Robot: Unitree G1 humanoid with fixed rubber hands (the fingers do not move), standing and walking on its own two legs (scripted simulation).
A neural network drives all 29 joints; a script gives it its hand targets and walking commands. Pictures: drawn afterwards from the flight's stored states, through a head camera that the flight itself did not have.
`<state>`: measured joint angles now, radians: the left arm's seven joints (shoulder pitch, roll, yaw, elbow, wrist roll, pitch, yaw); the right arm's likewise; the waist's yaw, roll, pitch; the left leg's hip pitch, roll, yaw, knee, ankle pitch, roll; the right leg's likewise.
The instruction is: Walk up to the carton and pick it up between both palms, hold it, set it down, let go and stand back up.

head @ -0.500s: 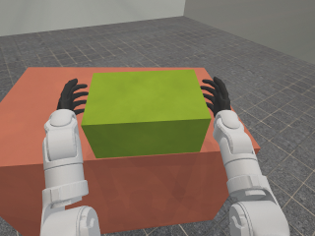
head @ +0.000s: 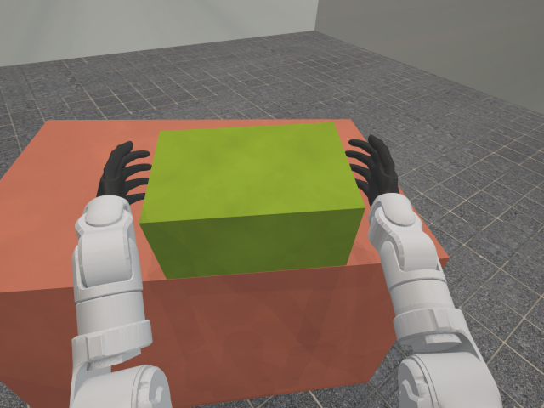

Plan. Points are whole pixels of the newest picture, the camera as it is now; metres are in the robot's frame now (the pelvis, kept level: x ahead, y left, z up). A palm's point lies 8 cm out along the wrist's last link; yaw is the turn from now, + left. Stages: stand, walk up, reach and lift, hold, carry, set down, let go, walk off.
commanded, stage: hold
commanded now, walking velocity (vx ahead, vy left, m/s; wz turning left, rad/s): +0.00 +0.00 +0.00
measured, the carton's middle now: (253, 198) +0.40 +0.01 +0.14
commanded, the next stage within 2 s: none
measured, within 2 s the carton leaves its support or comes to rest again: neither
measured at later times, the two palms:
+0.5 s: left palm (121, 202) +0.34 +0.19 +0.18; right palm (386, 200) +0.34 -0.18 +0.18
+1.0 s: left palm (118, 204) +0.34 +0.19 +0.18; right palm (386, 202) +0.34 -0.18 +0.18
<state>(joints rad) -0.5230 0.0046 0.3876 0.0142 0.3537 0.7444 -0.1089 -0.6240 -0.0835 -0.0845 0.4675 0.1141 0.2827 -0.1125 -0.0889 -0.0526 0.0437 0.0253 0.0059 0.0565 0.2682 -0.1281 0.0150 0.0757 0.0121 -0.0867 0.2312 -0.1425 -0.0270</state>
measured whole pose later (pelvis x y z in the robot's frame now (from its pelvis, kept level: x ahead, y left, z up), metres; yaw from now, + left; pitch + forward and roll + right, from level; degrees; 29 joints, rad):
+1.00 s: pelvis +0.00 +0.00 +0.00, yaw -1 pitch -11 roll +0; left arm -0.48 -0.01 0.38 -0.02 0.35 0.73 -0.12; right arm -0.56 -0.09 -0.06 0.43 0.12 0.27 -0.12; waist -0.09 -0.04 0.06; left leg 0.05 0.01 0.07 0.26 -0.13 0.02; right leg 0.10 0.01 -0.08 0.22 -0.14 -0.03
